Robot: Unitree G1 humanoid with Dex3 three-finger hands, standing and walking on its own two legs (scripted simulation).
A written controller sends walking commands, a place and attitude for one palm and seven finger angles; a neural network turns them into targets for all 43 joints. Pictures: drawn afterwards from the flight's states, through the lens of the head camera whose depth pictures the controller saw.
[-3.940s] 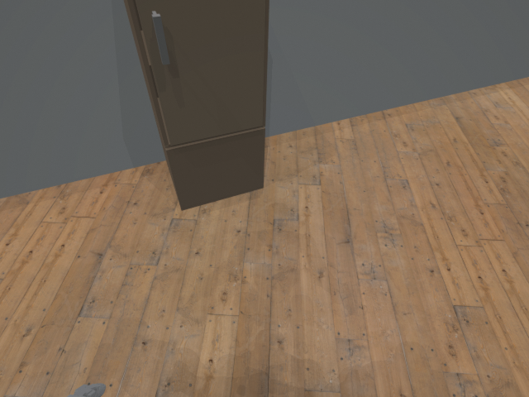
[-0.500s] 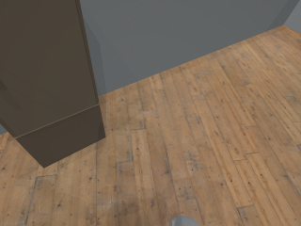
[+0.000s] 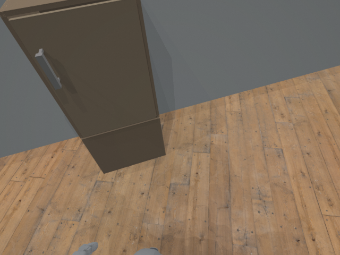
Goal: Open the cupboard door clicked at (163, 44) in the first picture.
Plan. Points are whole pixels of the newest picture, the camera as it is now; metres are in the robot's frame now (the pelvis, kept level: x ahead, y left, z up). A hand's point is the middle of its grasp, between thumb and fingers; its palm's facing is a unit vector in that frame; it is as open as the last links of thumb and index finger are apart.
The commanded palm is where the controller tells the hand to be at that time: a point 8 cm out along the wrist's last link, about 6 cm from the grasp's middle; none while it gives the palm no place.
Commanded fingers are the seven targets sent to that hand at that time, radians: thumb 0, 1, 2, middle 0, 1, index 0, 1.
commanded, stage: turn to face it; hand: left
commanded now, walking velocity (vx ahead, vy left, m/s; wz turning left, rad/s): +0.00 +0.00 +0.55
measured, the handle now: (49, 69) +0.71 +0.46 +0.08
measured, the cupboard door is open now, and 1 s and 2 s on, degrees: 0 0 0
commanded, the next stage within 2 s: take the last steps up to it in 0.40 s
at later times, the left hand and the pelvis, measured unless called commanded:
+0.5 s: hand out of the picture -0.10 +0.23 -0.18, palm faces +0.33 -0.91 -0.26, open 7.4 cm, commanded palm none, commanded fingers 0.00 0.90 0.90 -0.20 -0.30 -0.20 -0.30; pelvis -0.04 +0.02 -0.01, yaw +15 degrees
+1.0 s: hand out of the picture -0.01 +0.19 -0.16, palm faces +0.38 -0.90 -0.22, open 7.3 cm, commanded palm none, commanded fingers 0.00 0.90 0.90 -0.20 -0.30 -0.20 -0.30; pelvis +0.02 +0.01 +0.00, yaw +19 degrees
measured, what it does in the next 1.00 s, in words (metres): steps on the spot, turning left: left foot, then right foot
